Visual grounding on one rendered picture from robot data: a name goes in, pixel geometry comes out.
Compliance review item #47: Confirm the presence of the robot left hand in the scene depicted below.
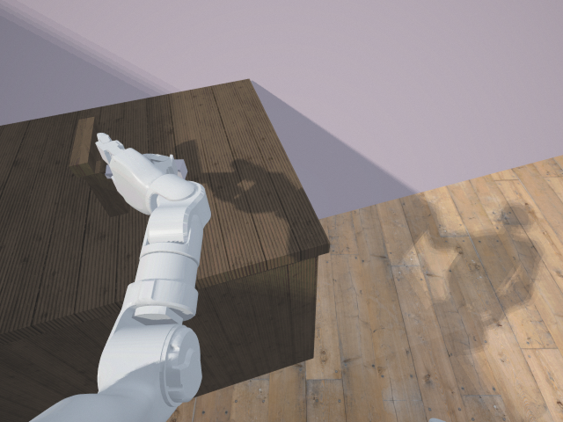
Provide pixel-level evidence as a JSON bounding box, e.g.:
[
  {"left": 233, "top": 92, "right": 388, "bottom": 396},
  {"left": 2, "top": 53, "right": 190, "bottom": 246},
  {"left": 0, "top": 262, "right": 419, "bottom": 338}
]
[{"left": 96, "top": 133, "right": 178, "bottom": 215}]

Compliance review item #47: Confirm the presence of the counter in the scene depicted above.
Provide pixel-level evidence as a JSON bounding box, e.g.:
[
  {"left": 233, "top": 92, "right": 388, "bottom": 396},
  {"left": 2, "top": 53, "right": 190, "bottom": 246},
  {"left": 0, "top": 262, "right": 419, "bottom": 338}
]
[{"left": 0, "top": 78, "right": 330, "bottom": 422}]

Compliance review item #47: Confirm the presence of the left robot forearm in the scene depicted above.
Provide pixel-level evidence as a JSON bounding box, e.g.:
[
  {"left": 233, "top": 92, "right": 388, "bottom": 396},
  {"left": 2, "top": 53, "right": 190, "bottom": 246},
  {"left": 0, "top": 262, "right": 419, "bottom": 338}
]
[{"left": 98, "top": 174, "right": 211, "bottom": 387}]

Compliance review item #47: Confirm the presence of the left robot upper arm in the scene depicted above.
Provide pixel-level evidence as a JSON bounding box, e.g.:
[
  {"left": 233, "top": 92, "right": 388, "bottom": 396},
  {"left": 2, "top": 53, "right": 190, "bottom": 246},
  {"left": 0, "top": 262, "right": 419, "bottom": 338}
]
[{"left": 29, "top": 324, "right": 202, "bottom": 422}]

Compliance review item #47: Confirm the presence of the tap lever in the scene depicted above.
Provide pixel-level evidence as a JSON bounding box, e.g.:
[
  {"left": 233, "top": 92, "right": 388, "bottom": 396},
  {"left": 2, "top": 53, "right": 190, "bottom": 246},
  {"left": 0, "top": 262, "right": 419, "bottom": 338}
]
[{"left": 105, "top": 159, "right": 187, "bottom": 179}]

